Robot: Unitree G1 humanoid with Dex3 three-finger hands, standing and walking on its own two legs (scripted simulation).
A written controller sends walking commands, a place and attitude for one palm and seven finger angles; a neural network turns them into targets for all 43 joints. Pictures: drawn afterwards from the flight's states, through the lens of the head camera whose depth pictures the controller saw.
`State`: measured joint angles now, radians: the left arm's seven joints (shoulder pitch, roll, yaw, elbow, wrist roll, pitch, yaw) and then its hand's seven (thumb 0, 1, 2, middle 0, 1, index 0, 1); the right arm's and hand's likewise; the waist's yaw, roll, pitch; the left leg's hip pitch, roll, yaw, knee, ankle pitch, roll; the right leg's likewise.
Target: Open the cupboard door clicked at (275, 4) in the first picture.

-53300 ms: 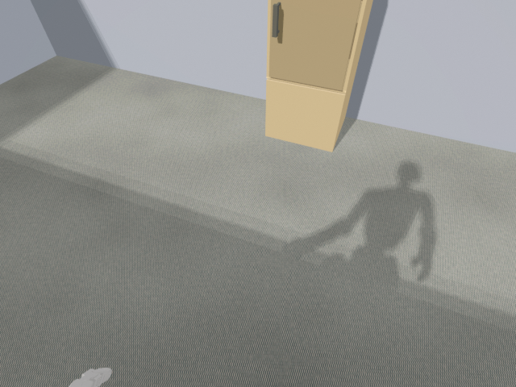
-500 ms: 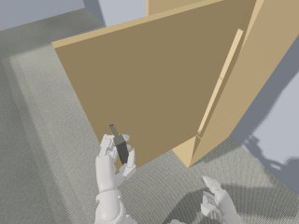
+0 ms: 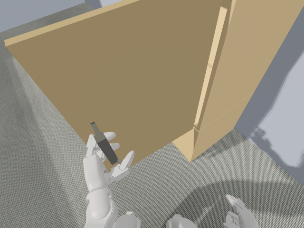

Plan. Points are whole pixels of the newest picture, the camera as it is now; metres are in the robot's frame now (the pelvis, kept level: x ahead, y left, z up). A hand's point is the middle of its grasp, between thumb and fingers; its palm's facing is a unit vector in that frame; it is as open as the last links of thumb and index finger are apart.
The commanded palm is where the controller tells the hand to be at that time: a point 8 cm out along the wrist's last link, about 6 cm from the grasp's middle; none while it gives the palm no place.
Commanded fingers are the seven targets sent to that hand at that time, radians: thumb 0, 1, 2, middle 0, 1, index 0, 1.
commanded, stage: open thumb and fingers to let go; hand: left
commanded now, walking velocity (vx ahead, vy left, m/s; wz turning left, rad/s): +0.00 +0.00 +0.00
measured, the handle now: (104, 143) +0.33 +0.13 +0.04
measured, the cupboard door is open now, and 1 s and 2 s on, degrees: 86 86 86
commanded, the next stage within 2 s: slide the hand sideways off the handle in 0.48 s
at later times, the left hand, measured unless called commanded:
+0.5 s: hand (116, 164) +0.27 +0.10 +0.04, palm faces +0.27 -0.96 +0.01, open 15.3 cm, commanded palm +0.24 +0.15 +0.04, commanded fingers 0.00 -0.50 0.30 -0.15 -0.30 -0.15 -0.30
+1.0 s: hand (103, 181) +0.23 +0.12 +0.04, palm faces -0.17 -0.98 +0.08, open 16.4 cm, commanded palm +0.21 +0.17 +0.04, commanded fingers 0.00 -0.50 0.30 -0.15 -0.30 -0.15 -0.30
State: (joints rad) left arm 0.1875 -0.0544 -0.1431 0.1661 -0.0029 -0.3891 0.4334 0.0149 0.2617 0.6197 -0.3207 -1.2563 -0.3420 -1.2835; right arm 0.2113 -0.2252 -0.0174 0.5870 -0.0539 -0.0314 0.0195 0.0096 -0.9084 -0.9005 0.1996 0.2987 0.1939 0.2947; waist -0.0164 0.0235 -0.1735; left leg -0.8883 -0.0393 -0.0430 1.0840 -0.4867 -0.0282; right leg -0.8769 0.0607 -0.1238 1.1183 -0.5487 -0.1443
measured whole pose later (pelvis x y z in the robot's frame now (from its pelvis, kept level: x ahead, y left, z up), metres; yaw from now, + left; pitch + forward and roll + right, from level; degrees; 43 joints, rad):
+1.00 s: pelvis -0.01 +0.09 -0.01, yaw -4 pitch +16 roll -2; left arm 0.33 0.01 -0.31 -0.01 0.01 -0.40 0.12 -0.01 -0.50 0.30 -0.12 -0.29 -0.13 -0.31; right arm 0.25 -0.21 0.02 0.41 -0.02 -0.03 0.04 0.01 -0.91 -0.90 0.20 0.30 0.20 0.30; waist -0.01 0.03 -0.18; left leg -0.94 -0.07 0.01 1.19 -0.54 0.07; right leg -0.91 0.04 -0.05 1.17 -0.54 -0.04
